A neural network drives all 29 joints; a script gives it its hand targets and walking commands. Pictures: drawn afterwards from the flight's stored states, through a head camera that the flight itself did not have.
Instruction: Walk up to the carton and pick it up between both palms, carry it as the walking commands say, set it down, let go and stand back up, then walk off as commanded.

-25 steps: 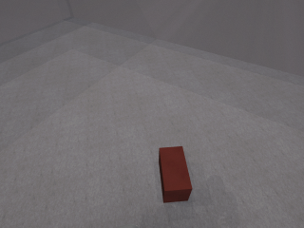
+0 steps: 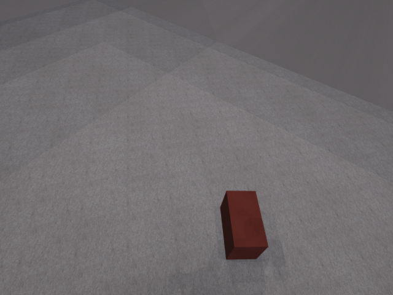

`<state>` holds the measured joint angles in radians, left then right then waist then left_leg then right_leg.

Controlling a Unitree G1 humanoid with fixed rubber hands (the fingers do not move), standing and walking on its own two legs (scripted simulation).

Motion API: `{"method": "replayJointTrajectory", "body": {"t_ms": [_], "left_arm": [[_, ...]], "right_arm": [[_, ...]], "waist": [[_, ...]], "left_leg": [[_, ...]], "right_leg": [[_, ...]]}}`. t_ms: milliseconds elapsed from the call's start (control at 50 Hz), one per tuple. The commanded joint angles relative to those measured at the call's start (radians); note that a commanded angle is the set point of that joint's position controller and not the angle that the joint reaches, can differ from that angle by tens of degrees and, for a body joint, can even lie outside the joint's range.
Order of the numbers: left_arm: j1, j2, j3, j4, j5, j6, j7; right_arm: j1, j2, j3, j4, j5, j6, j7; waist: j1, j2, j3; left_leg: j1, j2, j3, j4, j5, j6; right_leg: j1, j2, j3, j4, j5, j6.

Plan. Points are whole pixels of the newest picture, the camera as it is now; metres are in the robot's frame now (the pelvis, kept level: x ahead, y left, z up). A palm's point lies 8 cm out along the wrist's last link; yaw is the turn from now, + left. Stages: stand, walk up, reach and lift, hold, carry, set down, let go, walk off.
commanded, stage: stand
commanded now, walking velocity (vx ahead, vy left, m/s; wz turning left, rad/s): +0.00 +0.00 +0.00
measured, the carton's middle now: (241, 224) +0.58 -0.27 -0.70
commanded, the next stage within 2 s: none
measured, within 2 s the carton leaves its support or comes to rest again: neither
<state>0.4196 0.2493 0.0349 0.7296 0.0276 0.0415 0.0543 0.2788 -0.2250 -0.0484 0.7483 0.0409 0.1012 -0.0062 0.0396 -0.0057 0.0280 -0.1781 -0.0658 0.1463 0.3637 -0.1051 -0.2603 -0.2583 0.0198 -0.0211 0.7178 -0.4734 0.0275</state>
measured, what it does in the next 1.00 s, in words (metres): steps to the left: right foot, then left foot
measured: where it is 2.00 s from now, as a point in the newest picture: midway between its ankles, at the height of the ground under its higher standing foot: outside the picture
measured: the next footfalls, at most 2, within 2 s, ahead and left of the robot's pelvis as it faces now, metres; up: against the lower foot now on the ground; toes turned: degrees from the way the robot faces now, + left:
right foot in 0.06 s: -0.01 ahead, -0.13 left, +0.00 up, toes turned -1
left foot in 0.18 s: -0.02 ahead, +0.16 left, +0.00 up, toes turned -2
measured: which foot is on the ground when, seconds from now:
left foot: down 0.00-0.00, up 0.02-0.16, down 0.18-0.66, up 0.68-0.80, down 0.82-1.00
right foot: up 0.00-0.04, down 0.06-0.20, up 0.22-0.66, down 0.68-0.82, up 0.84-1.00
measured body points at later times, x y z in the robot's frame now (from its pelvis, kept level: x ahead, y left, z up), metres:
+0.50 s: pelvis +0.02 +0.14 -0.02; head +0.02 +0.18 +0.43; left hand +0.07 +0.39 -0.18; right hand +0.08 -0.09 -0.13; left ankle -0.06 +0.17 -0.76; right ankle -0.03 -0.04 -0.70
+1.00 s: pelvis +0.03 +0.19 -0.01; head +0.05 +0.22 +0.43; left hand +0.10 +0.44 -0.16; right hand +0.08 -0.06 -0.14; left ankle -0.01 +0.24 -0.76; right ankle +0.00 +0.03 -0.72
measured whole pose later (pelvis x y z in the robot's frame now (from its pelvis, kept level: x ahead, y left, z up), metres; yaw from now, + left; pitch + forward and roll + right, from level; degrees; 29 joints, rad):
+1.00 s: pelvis +0.03 +0.19 -0.01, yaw +0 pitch -1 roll -4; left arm 0.28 0.24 0.03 0.79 0.02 0.06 0.04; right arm 0.35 -0.19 -0.01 0.78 0.04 0.02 -0.03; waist 0.00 0.01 0.06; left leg -0.14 -0.02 -0.02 0.45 -0.30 0.07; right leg -0.26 0.06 0.04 0.69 -0.38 -0.01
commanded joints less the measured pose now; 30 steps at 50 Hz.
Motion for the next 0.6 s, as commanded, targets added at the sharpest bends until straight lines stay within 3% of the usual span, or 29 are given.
{"method": "replayJointTrajectory", "body": {"t_ms": [0,20,40,60,80,100,120,140,160,180,200,220,240,260,280,300,320,340,360,400,420,440,460,480,500,520,540,560,580], "left_arm": [[-0.213,0.093,0.042,-0.143,0.018,-0.062,0.017],[-0.5,0.124,0.031,-0.181,0.019,-0.059,0.006],[-0.369,0.132,0.027,-0.161,0.028,-0.06,-0.001],[-0.27,0.166,0.05,-0.112,0.044,-0.052,-0.005],[-0.103,0.204,0.079,-0.05,0.042,-0.035,-0.005],[-0.055,0.147,0.052,-0.005,0.013,-0.029,0.001],[0.033,0.129,0.046,0.022,-0.003,-0.013,-0.011],[0.135,0.024,0.035,0.015,-0.023,-0.009,-0.024],[0.115,0.006,0.019,0.014,-0.011,-0.007,-0.023],[0.079,0.046,0.028,0.009,-0.003,-0.013,-0.018],[0.005,0.055,0.023,-0.005,-0.002,-0.015,-0.026],[-0.031,0.051,0.032,0.024,-0.001,-0.007,-0.024],[0.0,0.057,0.048,0.046,-0.019,0.002,-0.027],[0.005,0.054,0.047,0.075,-0.021,0.014,-0.028],[-0.017,0.044,0.044,0.051,-0.024,0.023,-0.024],[0.01,0.025,0.044,0.076,-0.029,0.027,-0.028],[-0.012,0.054,0.045,0.07,-0.025,0.031,-0.031],[-0.03,0.055,0.046,0.062,-0.023,0.031,-0.036],[-0.041,0.065,0.053,0.066,-0.023,0.031,-0.043],[-0.056,0.044,0.047,0.073,-0.027,0.03,-0.04],[-0.105,0.045,0.04,0.056,-0.025,0.033,-0.033],[-0.075,0.038,0.043,0.075,-0.011,0.026,-0.03],[-0.041,0.05,0.045,0.072,-0.015,0.031,-0.02],[-0.026,0.073,0.044,0.074,-0.014,0.028,-0.023],[0.038,0.107,0.065,0.071,0.0,0.023,-0.016],[0.028,0.106,0.063,0.067,-0.005,0.011,-0.006],[0.023,0.116,0.06,0.068,-0.005,0.011,-0.012],[0.092,0.106,0.069,0.08,0.008,0.006,-0.005],[0.226,0.171,0.086,0.106,0.017,-0.005,-0.003]], "right_arm": [[0.053,-0.085,-0.039,-0.08,-0.049,-0.019,0.001],[0.16,-0.081,-0.047,-0.064,-0.043,-0.038,-0.009],[0.141,-0.051,-0.023,-0.059,-0.037,-0.05,0.001],[0.093,-0.007,-0.005,-0.066,-0.024,-0.045,0.03],[0.005,0.031,0.006,-0.101,-0.045,-0.055,0.033],[0.027,0.01,0.015,-0.095,-0.051,-0.067,0.012],[0.038,-0.06,0.008,-0.056,-0.072,-0.089,-0.01],[0.019,-0.162,-0.007,-0.061,-0.075,-0.101,-0.012],[0.041,-0.244,-0.015,-0.035,-0.08,-0.104,-0.014],[0.073,-0.191,-0.003,0.01,-0.069,-0.104,-0.017],[0.116,-0.153,-0.006,0.001,-0.057,-0.106,-0.02],[0.171,-0.136,0.0,0.034,-0.06,-0.107,-0.033],[0.143,-0.146,0.004,0.025,-0.065,-0.108,-0.037],[0.14,-0.146,0.003,0.021,-0.069,-0.104,-0.036],[0.091,-0.144,0.005,0.011,-0.061,-0.103,-0.031],[0.092,-0.067,0.024,0.002,-0.063,-0.101,-0.029],[0.091,-0.098,0.016,0.007,-0.057,-0.109,-0.028],[0.116,-0.077,0.019,0.025,-0.06,-0.108,-0.031],[0.152,-0.086,0.018,0.03,-0.059,-0.101,-0.032],[0.12,-0.077,0.01,0.02,-0.064,-0.099,-0.042],[0.1,-0.054,0.022,-0.002,-0.069,-0.106,-0.04],[0.17,-0.019,0.025,0.052,-0.055,-0.102,-0.057],[0.133,-0.062,0.023,0.029,-0.058,-0.104,-0.054],[0.119,-0.111,0.006,0.024,-0.052,-0.092,-0.051],[0.045,-0.131,-0.013,0.01,-0.04,-0.08,-0.049],[-0.014,-0.138,-0.004,-0.019,-0.06,-0.073,-0.057],[0.001,-0.136,-0.001,-0.017,-0.06,-0.069,-0.051],[-0.031,-0.152,-0.007,-0.02,-0.05,-0.062,-0.05],[-0.1,-0.173,-0.024,-0.029,-0.037,-0.052,-0.054]], "waist": [[-0.161,-0.198,-0.048],[-0.248,-0.127,0.015],[-0.209,-0.013,0.009],[-0.181,-0.018,0.044],[-0.102,-0.085,0.054],[-0.085,-0.221,0.026],[-0.05,-0.097,-0.043],[0.027,0.121,-0.045],[0.015,0.291,-0.008],[0.018,0.25,-0.001],[-0.038,0.27,-0.025],[-0.067,0.234,0.06],[-0.059,0.23,0.062],[-0.045,0.164,0.012],[-0.02,0.215,0.041],[-0.023,0.233,0.04],[-0.009,0.216,0.052],[-0.031,0.215,0.031],[-0.036,0.214,0.028],[-0.041,0.188,-0.016],[-0.052,0.132,0.024],[-0.046,0.134,0.037],[-0.025,0.169,0.03],[-0.015,0.195,0.012],[0.037,0.277,0.061],[0.02,0.23,0.062],[0.013,0.236,0.068],[0.069,0.225,0.087],[0.148,0.186,0.049]], "left_leg": [[-0.024,0.099,-0.592,1.259,-0.595,0.341],[-0.007,0.077,-0.488,1.1,-0.52,0.343],[-0.014,0.058,-0.336,0.805,-0.46,0.317],[-0.063,0.045,-0.213,0.538,-0.407,0.301],[-0.041,0.045,-0.127,0.308,-0.334,0.271],[-0.013,0.098,-0.155,0.037,-0.217,0.247],[0.053,0.143,-0.178,-0.049,-0.062,0.244],[0.118,0.32,-0.382,0.015,0.419,0.271],[0.029,0.461,-0.492,0.041,0.929,0.335],[0.044,0.391,-0.378,0.09,1.033,0.28],[0.074,0.369,-0.386,0.086,1.073,0.234],[0.111,0.352,-0.388,0.092,1.176,0.167],[0.118,0.327,-0.368,0.097,1.213,0.161],[0.163,0.296,-0.321,0.08,1.144,0.119],[0.132,0.28,-0.295,0.064,1.059,0.123],[0.128,0.243,-0.264,0.048,1.034,0.093],[0.121,0.238,-0.239,0.042,1.049,0.106],[0.207,0.235,-0.264,0.025,1.034,0.12],[0.207,0.228,-0.243,0.035,1.064,0.098],[0.311,0.267,-0.277,0.034,1.02,0.179],[0.282,0.271,-0.269,0.033,1.018,0.195],[0.257,0.265,-0.243,0.026,1.086,0.136],[0.245,0.267,-0.258,0.008,1.08,0.114],[0.245,0.221,-0.202,-0.028,1.108,0.055],[0.156,0.195,-0.111,-0.063,1.215,-0.067],[0.136,0.153,-0.096,-0.011,1.218,0.026],[0.127,0.159,-0.133,0.021,1.175,0.068],[0.05,0.165,-0.125,0.095,1.217,0.047],[0.051,0.091,-0.093,0.352,1.217,0.0]], "right_leg": [[-0.417,-0.314,0.34,-0.284,0.477,-0.148],[-0.516,-0.336,0.337,-0.311,0.42,-0.117],[-0.411,-0.247,0.229,-0.391,0.229,-0.081],[-0.327,-0.189,0.138,-0.393,0.132,-0.084],[-0.212,-0.145,0.108,-0.323,0.13,-0.091],[-0.059,-0.11,0.126,-0.199,0.31,-0.099],[0.003,-0.123,0.142,-0.074,0.349,-0.085],[-0.111,-0.041,0.126,0.05,0.116,-0.044],[-0.131,-0.015,0.12,0.148,-0.145,-0.018],[-0.113,-0.031,0.153,0.214,-0.086,-0.023],[-0.143,0.002,0.126,0.221,-0.067,-0.016],[-0.209,0.014,0.139,0.261,-0.015,-0.008],[-0.215,0.03,0.144,0.301,-0.009,0.001],[-0.187,0.038,0.162,0.301,0.03,0.005],[-0.184,0.016,0.13,0.273,0.065,-0.002],[-0.157,0.022,0.128,0.277,0.092,-0.005],[-0.139,0.026,0.116,0.256,0.12,-0.013],[-0.164,0.038,0.093,0.239,0.107,-0.011],[-0.152,0.045,0.096,0.219,0.114,-0.011],[-0.196,0.035,0.117,0.201,0.135,0.007],[-0.201,0.032,0.111,0.188,0.119,-0.004],[-0.175,0.044,0.069,0.155,0.169,-0.013],[-0.129,0.039,0.074,0.141,0.143,-0.011],[-0.072,0.054,0.041,0.082,0.104,-0.017],[-0.008,0.071,-0.032,-0.014,0.117,-0.023],[0.027,0.072,-0.072,-0.097,0.12,-0.021],[0.052,0.081,-0.096,-0.081,0.146,-0.035],[0.145,0.049,-0.08,-0.168,0.142,-0.079],[0.216,0.022,-0.071,-0.37,0.304,-0.139]]}}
